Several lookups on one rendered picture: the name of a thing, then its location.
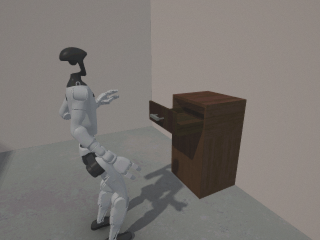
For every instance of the drawer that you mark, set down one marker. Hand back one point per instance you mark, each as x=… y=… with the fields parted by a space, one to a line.
x=178 y=121

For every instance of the left robot upper arm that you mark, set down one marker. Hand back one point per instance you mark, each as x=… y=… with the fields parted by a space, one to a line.
x=64 y=110

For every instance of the handle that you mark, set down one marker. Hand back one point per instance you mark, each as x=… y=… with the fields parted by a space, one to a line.
x=154 y=116

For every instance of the left robot forearm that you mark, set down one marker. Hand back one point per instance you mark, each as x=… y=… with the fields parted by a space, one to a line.
x=97 y=104

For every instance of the right robot forearm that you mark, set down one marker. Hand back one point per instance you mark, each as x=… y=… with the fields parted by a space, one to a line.
x=89 y=142

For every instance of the cabinet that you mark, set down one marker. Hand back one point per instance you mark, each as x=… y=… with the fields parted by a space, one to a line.
x=206 y=162

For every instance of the robot left shin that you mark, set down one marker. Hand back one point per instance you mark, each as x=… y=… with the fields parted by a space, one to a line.
x=104 y=201

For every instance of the robot left hand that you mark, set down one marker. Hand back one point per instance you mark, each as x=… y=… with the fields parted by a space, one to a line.
x=103 y=100

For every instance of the right robot upper arm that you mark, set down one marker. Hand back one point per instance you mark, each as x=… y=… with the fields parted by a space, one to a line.
x=79 y=99

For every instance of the robot shin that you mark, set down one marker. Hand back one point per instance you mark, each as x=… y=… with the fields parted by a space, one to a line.
x=117 y=216
x=104 y=201

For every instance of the robot right hand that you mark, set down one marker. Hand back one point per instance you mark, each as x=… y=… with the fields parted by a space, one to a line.
x=121 y=164

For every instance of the robot right shin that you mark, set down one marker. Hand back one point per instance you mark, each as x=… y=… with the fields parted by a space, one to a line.
x=117 y=216

